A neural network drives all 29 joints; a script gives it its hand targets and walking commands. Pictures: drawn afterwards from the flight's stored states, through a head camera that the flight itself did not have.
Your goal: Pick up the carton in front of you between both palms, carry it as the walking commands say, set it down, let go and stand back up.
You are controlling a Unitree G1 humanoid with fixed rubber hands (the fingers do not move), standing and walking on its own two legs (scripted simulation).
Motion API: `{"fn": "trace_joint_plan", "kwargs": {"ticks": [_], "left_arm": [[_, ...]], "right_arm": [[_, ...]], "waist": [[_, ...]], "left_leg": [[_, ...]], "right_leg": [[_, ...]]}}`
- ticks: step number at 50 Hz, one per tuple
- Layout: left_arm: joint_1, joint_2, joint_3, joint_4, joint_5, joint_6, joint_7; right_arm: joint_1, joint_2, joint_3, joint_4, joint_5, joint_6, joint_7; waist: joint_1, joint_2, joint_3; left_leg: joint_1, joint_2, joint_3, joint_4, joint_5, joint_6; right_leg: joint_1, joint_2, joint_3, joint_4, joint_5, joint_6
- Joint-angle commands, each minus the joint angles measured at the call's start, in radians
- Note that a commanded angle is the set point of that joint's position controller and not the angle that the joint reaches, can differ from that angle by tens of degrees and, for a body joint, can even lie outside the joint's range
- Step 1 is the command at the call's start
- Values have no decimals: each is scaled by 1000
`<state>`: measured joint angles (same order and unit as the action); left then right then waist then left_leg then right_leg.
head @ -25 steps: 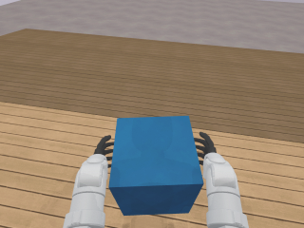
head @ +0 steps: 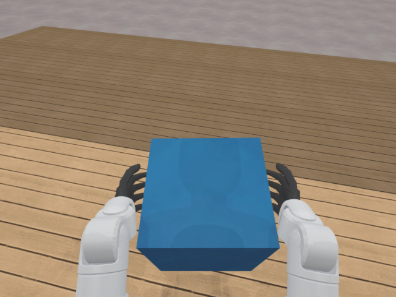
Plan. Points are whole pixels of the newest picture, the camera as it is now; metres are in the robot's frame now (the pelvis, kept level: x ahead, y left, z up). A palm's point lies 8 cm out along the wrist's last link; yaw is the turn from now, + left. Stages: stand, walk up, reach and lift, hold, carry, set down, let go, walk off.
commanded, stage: carry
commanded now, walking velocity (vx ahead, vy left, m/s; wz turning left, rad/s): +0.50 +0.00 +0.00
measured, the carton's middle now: (205, 210) +0.30 -0.01 +0.03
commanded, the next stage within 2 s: none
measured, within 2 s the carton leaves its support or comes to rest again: neither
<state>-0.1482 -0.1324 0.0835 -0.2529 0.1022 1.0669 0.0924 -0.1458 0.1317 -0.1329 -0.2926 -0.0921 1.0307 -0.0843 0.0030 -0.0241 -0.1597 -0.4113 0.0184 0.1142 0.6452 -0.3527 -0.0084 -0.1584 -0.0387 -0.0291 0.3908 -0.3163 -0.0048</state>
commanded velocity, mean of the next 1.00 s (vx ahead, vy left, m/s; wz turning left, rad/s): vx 0.50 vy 0.00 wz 0.00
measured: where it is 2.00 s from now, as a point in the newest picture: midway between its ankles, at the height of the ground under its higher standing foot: (214, 156)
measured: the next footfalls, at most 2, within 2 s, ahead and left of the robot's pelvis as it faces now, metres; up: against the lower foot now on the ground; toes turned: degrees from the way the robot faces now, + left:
left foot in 0.08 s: +0.11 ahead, +0.11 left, +0.00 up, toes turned +8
right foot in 0.46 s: +0.44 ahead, -0.14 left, +0.00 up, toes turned -13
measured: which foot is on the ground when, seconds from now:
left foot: up 0.00-0.06, down 0.08-0.48, up 0.50-0.94, down 0.96-1.00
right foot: down 0.00-0.08, up 0.10-0.44, down 0.46-0.98, up 1.00-1.00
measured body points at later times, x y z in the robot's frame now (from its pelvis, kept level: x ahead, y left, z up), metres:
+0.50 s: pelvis +0.30 -0.05 -0.03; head +0.28 -0.06 +0.42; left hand +0.55 +0.09 +0.05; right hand +0.55 -0.22 +0.06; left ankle +0.08 +0.09 -0.71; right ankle +0.40 -0.13 -0.75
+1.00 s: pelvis +0.65 -0.05 -0.03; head +0.63 -0.05 +0.42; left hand +0.90 +0.08 +0.06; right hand +0.89 -0.22 +0.07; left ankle +0.76 +0.03 -0.75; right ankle +0.42 -0.13 -0.70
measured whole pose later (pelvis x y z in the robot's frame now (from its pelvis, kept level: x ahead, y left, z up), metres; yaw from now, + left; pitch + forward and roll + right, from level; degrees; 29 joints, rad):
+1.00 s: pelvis +0.65 -0.05 -0.03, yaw -3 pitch +3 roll +2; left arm 0.06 -0.13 0.05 -0.57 0.03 1.21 0.13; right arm 0.03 0.13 -0.02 -0.55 -0.03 1.16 -0.14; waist -0.02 -0.03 -0.12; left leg -0.49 0.03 0.27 0.60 -0.15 0.09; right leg -0.03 -0.10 -0.15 0.78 -0.49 0.01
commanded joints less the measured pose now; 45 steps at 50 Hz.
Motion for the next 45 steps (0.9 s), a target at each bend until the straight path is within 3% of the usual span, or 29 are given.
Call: {"fn": "trace_joint_plan", "kwargs": {"ticks": [1, 2, 3, 4, 5, 8, 9, 10, 12, 15, 16, 18, 20, 21, 22, 23, 24, 25, 27, 28, 30, 31, 34, 35, 37, 40, 42, 43, 45], "left_arm": [[-407, -792, -689, -306, -333, 43, -93], [-364, -785, -678, -308, -326, 57, -78], [-333, -751, -689, -309, -339, 86, -71], [-330, -755, -682, -327, -353, 108, -64], [-337, -742, -674, -363, -360, 121, -55], [-372, -760, -678, -380, -380, 123, -59], [-342, -826, -676, -384, -397, 116, -62], [-375, -776, -657, -399, -366, 111, -52], [-276, -745, -615, -332, -356, 113, -31], [-192, -684, -578, -295, -286, 117, 13], [-187, -677, -570, -322, -274, 117, 20], [-190, -633, -580, -362, -255, 129, 28], [-176, -662, -610, -331, -273, 124, 24], [-191, -660, -601, -375, -285, 125, 17], [-232, -678, -632, -383, -311, 124, 9], [-201, -656, -597, -393, -285, 118, 2], [-184, -690, -625, -341, -314, 117, -8], [-147, -717, -639, -345, -312, 111, -22], [-219, -814, -688, -442, -349, 79, -54], [-228, -852, -689, -369, -342, 83, -73], [-282, -898, -736, -407, -364, 51, -103], [-289, -892, -756, -406, -381, 44, -118], [-233, -804, -742, -351, -375, 42, -127], [-216, -796, -749, -381, -407, 42, -132], [-233, -745, -721, -394, -392, 43, -122], [-206, -672, -715, -437, -384, 66, -95], [-128, -676, -660, -421, -346, 81, -81], [-97, -645, -674, -402, -328, 91, -69], [-144, -638, -670, -464, -341, 103, -56]], "right_arm": [[-289, 817, 702, -156, 298, 93, 98], [-254, 829, 678, -143, 297, 113, 82], [-217, 796, 657, -160, 291, 124, 65], [-167, 729, 641, -177, 256, 137, 48], [-143, 734, 611, -191, 253, 153, 31], [-244, 823, 647, -282, 284, 158, 17], [-320, 820, 671, -373, 311, 149, 21], [-291, 811, 657, -298, 302, 157, 17], [-268, 742, 665, -296, 332, 163, 9], [-232, 690, 677, -296, 342, 175, 8], [-198, 666, 677, -287, 342, 180, 9], [-153, 652, 657, -239, 337, 182, 14], [-189, 631, 658, -315, 323, 174, 7], [-167, 663, 671, -305, 327, 179, 15], [-155, 659, 642, -298, 320, 182, 22], [-181, 680, 687, -334, 325, 180, 24], [-163, 665, 684, -314, 320, 178, 28], [-186, 681, 704, -330, 329, 171, 36], [-172, 812, 733, -322, 340, 145, 74], [-158, 818, 724, -296, 316, 136, 85], [-175, 863, 750, -272, 307, 100, 102], [-166, 867, 741, -273, 288, 87, 102], [-117, 812, 724, -261, 225, 75, 78], [-100, 788, 725, -285, 240, 76, 66], [-104, 773, 726, -285, 227, 77, 51], [-50, 741, 712, -275, 247, 106, 42], [-153, 724, 750, -416, 310, 121, 35], [-131, 682, 746, -389, 304, 132, 29], [-93, 697, 723, -373, 305, 147, 28]], "waist": [[7, -109, -180], [2, -78, -227], [-21, 35, -232], [-27, 374, -193], [-28, 279, -184], [-34, 46, -150], [-31, 61, -146], [-32, 107, -106], [-22, 53, -67], [-23, 98, -6], [-12, 166, -23], [-23, 244, -24], [-6, 237, 9], [2, 153, -71], [19, 113, -120], [29, -145, -207], [16, -306, -245], [14, -216, -195], [16, -3, -213], [4, 32, -196], [10, -29, -175], [10, -96, -174], [15, -133, -103], [15, -96, -113], [20, -160, -20], [19, -112, -27], [16, -215, 18], [17, -151, 16], [10, -135, -40]], "left_leg": [[59, -56, 116, -232, 103, 15], [319, -43, 113, -315, 153, 15], [558, 117, -76, -326, 56, 76], [707, 376, -484, -391, 79, 126], [725, 442, -575, -405, 71, 208], [614, 378, -435, -452, 97, 172], [552, 358, -342, -463, 131, 176], [539, 330, -295, -480, 122, 167], [432, 332, -253, -533, 46, 162], [411, 268, -110, -489, 308, 129], [403, 235, -23, -472, 349, 113], [402, 221, -3, -431, 481, 90], [323, 200, 64, -318, 519, 76], [274, 174, 108, -196, 620, 40], [163, 128, 138, -13, 546, 20], [-66, 47, 125, 344, 292, -23], [-274, -50, 31, 610, -87, -26], [-296, 53, -90, 687, -83, 0], [-285, 122, -134, 689, 2, 12], [-228, 144, -146, 611, 58, 22], [-217, 132, -115, 430, 103, 13], [-213, 111, -71, 392, 114, 15], [-276, 102, -12, 248, 201, 13], [-231, 88, 7, 141, 190, 8], [-262, 58, 47, 35, 242, -2], [-189, 11, 124, -50, 256, 25], [-197, 32, 136, -115, 346, 29], [-160, 28, 118, -125, 342, 38], [30, -20, 180, -119, 284, 73]], "right_leg": [[176, -163, 80, 7, 330, -102], [35, -128, 22, 106, 309, -83], [-232, -80, -59, 294, 155, -24], [-538, 27, -137, 474, -139, 39], [-640, -3, -40, 603, -255, 8], [-681, -73, 5, 643, -95, -24], [-643, -84, -10, 636, -68, -14], [-656, -91, -21, 579, -48, 2], [-542, -84, -28, 418, -43, 9], [-509, -40, -128, 311, 126, 0], [-434, -31, -162, 253, 196, 12], [-335, 9, -212, 188, 205, -7], [-217, 33, -253, 158, 190, -10], [-60, 68, -278, 157, 169, -26], [126, 23, -201, 118, 51, -60], [302, -279, 292, -19, -165, -145], [403, -416, 626, -193, -98, -248], [304, -393, 535, -201, 26, -238], [225, -373, 353, -120, 322, -183], [154, -340, 279, -172, 165, -157], [129, -280, 154, -203, 99, -97], [130, -271, 118, -207, 120, -100], [202, -247, 38, -230, 219, -104], [185, -243, -15, -233, 217, -120], [210, -202, -52, -204, 427, -103], [243, -185, -115, -182, 570, -96], [293, -201, -145, -159, 600, -96], [305, -208, -151, -111, 695, -90], [239, -188, -180, 7, 753, -85]]}}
